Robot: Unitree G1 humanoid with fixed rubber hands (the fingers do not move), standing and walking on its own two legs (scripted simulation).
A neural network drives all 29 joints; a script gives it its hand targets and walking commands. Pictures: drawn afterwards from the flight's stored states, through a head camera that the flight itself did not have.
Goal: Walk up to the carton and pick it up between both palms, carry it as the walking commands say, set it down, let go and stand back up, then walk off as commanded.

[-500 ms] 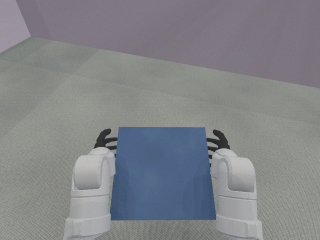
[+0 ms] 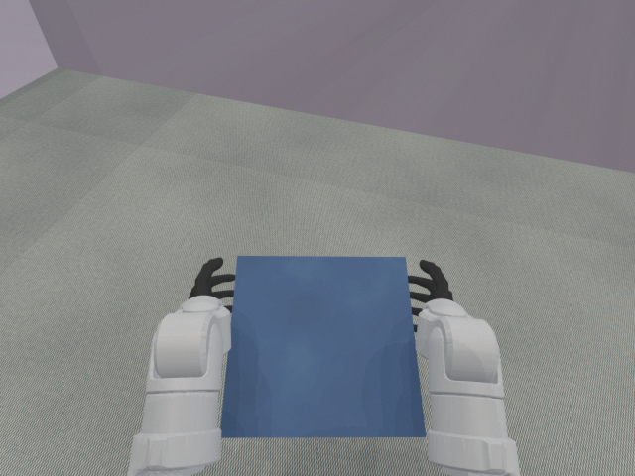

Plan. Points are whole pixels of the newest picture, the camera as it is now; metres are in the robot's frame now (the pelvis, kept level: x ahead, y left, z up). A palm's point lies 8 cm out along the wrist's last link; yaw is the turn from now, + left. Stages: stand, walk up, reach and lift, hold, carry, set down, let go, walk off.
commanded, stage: carry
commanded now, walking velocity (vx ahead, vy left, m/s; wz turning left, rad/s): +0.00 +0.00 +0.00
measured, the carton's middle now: (319, 355) +0.29 +0.00 -0.03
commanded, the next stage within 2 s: hold in 0.18 s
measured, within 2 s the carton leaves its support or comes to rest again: neither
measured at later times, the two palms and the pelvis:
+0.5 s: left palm (217, 331) +0.28 +0.13 +0.05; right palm (456, 338) +0.28 -0.17 +0.05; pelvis +0.00 -0.02 +0.01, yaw +6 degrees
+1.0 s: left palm (217, 332) +0.29 +0.14 +0.03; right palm (443, 317) +0.32 -0.16 +0.04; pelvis +0.02 -0.04 +0.01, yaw +6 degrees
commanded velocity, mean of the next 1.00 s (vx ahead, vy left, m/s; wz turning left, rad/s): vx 0.00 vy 0.00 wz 0.00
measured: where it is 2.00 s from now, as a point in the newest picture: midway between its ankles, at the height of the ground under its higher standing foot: outside the picture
